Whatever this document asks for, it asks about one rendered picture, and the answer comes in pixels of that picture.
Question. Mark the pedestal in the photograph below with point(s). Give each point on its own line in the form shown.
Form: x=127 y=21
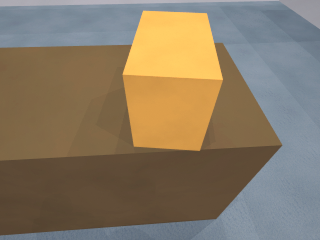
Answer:
x=67 y=157

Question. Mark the carton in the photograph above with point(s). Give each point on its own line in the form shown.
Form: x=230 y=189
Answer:
x=172 y=79

